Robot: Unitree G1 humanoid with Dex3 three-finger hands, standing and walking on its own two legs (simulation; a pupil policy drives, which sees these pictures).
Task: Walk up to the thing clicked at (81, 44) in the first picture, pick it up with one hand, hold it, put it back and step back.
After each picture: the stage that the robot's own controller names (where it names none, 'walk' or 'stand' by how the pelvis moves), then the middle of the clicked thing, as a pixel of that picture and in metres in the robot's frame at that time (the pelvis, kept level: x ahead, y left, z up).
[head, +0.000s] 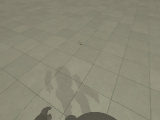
stand; (80, 42) +1.80 +0.31 -0.72
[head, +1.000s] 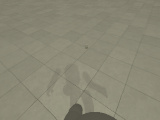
walk; (86, 46) +1.68 +0.29 -0.72
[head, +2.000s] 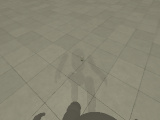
walk; (82, 58) +1.13 +0.25 -0.71
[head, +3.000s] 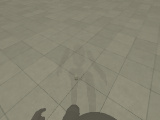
walk; (76, 77) +0.72 +0.26 -0.71
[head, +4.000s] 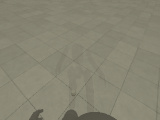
walk; (73, 92) +0.49 +0.20 -0.71
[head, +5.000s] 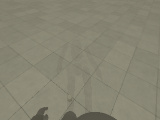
stand; (69, 98) +0.39 +0.21 -0.71
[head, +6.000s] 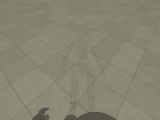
stand; (72, 100) +0.35 +0.19 -0.72
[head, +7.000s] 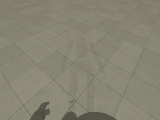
stand; (71, 99) +0.35 +0.20 -0.71
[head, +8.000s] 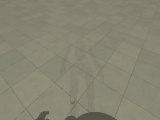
stand; (72, 100) +0.37 +0.20 -0.73
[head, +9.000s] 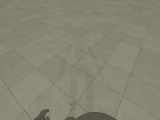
stand; (71, 101) +0.36 +0.21 -0.73
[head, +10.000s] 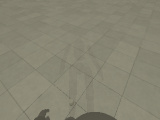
stand; (71, 102) +0.35 +0.21 -0.73
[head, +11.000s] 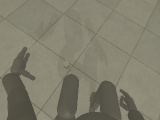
go down; (66, 64) +0.42 +0.23 -0.39
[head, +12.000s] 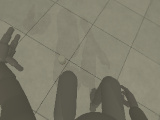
go down; (61, 60) +0.42 +0.25 -0.31
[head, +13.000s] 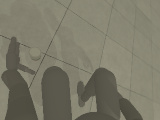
close in; (35, 54) +0.41 +0.29 -0.23
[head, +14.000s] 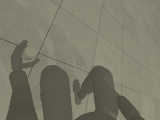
close; (29, 53) +0.41 +0.29 -0.22
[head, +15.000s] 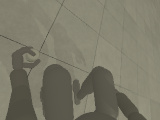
lift; (32, 55) +0.38 +0.28 -0.23
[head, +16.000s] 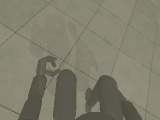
lift; (53, 67) +0.32 +0.26 -0.13
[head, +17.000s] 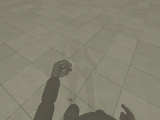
go down; (70, 97) +0.36 +0.20 -0.66
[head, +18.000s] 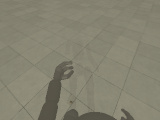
go down; (70, 99) +0.35 +0.21 -0.70
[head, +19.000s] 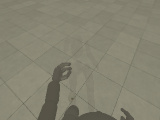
stand; (71, 96) +0.35 +0.19 -0.69
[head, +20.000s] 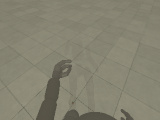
stand; (72, 100) +0.35 +0.19 -0.71
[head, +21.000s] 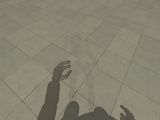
stand; (71, 93) +0.36 +0.18 -0.66
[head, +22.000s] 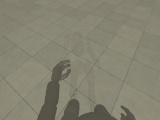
stand; (72, 92) +0.36 +0.18 -0.65
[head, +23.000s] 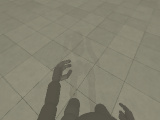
stand; (72, 91) +0.36 +0.17 -0.64
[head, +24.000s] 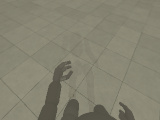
stand; (72, 92) +0.36 +0.17 -0.64
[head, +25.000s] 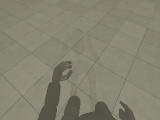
stand; (73, 90) +0.36 +0.17 -0.62
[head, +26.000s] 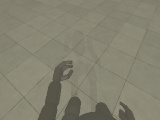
stand; (74, 90) +0.36 +0.17 -0.63
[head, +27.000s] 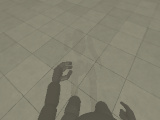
stand; (74, 89) +0.37 +0.17 -0.62
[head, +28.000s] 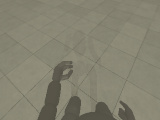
stand; (74, 90) +0.37 +0.16 -0.62
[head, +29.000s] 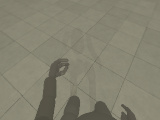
stand; (74, 89) +0.36 +0.16 -0.63
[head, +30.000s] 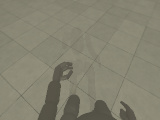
stand; (73, 89) +0.36 +0.16 -0.61
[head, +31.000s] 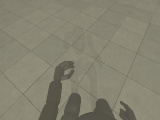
close; (75, 87) +0.36 +0.16 -0.60
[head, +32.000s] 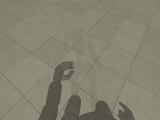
close; (75, 89) +0.36 +0.15 -0.61
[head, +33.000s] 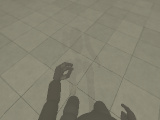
stand; (73, 89) +0.36 +0.15 -0.63
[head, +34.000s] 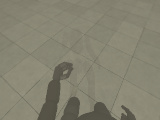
stand; (74, 90) +0.36 +0.15 -0.64
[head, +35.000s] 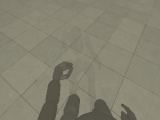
close; (74, 88) +0.36 +0.15 -0.61
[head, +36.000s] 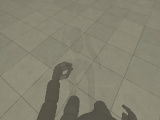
close; (74, 89) +0.36 +0.15 -0.63
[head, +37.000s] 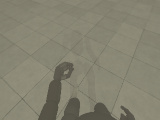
close; (75, 91) +0.36 +0.14 -0.64
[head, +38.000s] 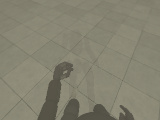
close; (74, 92) +0.35 +0.14 -0.65
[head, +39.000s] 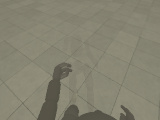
stand; (74, 97) +0.35 +0.14 -0.69
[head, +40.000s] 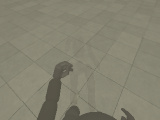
stand; (75, 98) +0.34 +0.14 -0.69
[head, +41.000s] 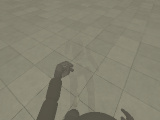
stand; (76, 101) +0.34 +0.13 -0.70
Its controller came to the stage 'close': yes
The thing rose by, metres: 0.25
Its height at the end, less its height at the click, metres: -0.02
